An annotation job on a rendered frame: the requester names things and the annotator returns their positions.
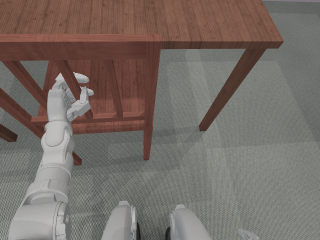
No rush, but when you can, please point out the robot right hand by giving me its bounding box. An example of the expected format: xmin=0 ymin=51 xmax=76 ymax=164
xmin=237 ymin=228 xmax=259 ymax=240

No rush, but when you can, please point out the right robot shin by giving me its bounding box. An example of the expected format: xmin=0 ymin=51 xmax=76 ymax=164
xmin=170 ymin=204 xmax=185 ymax=240

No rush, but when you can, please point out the chair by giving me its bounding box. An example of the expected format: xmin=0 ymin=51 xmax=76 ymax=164
xmin=0 ymin=34 xmax=162 ymax=166

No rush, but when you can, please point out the robot shin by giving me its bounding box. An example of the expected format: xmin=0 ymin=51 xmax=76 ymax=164
xmin=170 ymin=204 xmax=185 ymax=240
xmin=112 ymin=201 xmax=137 ymax=240

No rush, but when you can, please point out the table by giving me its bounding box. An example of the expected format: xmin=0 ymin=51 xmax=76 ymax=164
xmin=0 ymin=0 xmax=284 ymax=142

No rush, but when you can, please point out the left robot upper arm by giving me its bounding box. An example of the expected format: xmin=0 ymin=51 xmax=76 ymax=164
xmin=10 ymin=201 xmax=72 ymax=240

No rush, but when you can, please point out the left robot forearm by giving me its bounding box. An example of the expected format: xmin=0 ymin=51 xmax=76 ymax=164
xmin=8 ymin=120 xmax=75 ymax=240

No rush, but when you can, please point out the robot left hand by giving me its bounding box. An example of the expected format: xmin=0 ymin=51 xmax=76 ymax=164
xmin=47 ymin=72 xmax=94 ymax=125

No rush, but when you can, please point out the left robot shin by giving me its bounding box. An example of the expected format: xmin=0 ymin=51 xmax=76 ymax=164
xmin=112 ymin=201 xmax=137 ymax=240

